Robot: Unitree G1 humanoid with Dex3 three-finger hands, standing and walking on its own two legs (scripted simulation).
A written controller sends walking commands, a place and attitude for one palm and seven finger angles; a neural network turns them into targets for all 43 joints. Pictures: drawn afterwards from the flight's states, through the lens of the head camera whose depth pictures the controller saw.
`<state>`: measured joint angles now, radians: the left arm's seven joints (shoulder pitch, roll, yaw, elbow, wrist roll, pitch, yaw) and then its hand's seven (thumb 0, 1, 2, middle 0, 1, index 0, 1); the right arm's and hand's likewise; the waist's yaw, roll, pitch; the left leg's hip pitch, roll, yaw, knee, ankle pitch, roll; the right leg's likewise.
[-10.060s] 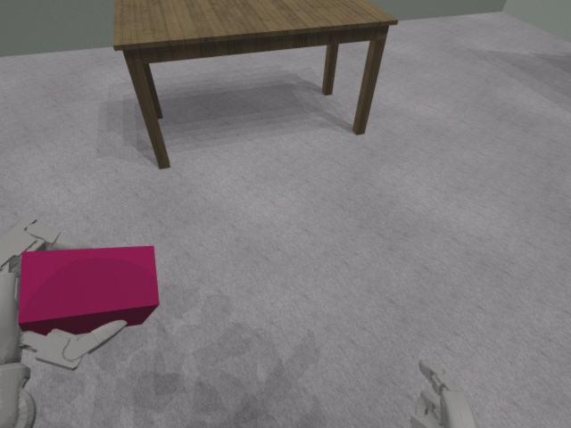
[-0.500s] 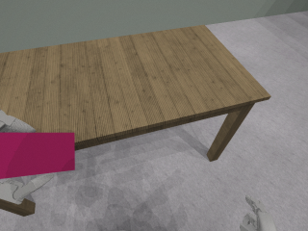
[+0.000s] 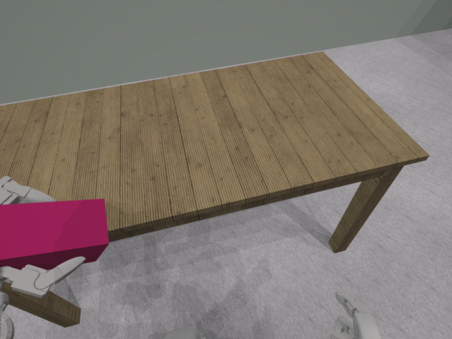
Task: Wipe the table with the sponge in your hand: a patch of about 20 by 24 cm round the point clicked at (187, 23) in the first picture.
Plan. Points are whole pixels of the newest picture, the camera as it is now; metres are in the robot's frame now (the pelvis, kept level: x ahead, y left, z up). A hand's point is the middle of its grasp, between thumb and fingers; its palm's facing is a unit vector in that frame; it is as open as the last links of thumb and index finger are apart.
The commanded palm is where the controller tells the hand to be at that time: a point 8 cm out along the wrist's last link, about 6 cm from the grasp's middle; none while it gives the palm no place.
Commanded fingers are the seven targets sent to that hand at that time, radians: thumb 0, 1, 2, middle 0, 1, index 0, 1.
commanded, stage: take the last steps up to it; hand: left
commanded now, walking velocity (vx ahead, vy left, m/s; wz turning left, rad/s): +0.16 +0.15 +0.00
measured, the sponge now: (70, 235) +0.22 +0.23 +0.14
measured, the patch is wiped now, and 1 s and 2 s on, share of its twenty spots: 0.00 0.00 0.00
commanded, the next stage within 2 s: come to a stop and stand still in 0.02 s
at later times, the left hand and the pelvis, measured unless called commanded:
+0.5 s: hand out of the picture +0.19 +0.30 +0.17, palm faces +0.34 -0.85 -0.41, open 10.5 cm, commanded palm +0.14 +0.34 +0.18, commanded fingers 0.00 0.10 1.30 -1.20 -1.60 -1.20 -1.60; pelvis -0.03 +0.07 +0.00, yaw -2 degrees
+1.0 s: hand out of the picture +0.13 +0.27 +0.16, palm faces +0.36 -0.84 -0.42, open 10.5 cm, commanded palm +0.08 +0.31 +0.18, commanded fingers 0.00 0.10 1.30 -1.20 -1.60 -1.20 -1.60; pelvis -0.08 +0.04 +0.00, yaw -2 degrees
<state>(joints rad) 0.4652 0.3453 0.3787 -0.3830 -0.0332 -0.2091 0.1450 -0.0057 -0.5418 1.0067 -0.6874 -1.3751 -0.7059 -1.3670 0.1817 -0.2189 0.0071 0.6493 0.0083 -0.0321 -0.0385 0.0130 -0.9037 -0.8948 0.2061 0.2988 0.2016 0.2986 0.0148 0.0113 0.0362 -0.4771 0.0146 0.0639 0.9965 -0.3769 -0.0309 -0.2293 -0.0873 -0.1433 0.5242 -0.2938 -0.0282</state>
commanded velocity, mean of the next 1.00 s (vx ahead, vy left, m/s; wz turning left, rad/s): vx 0.01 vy -0.05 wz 0.00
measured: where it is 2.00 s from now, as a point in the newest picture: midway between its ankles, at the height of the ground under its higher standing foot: outside the picture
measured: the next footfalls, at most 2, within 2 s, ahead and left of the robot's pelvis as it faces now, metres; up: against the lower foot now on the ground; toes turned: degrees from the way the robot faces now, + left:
left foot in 0.20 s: +0.09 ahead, +0.18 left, +0.00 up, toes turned +6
right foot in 0.56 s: +0.02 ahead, -0.03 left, +0.00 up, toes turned -5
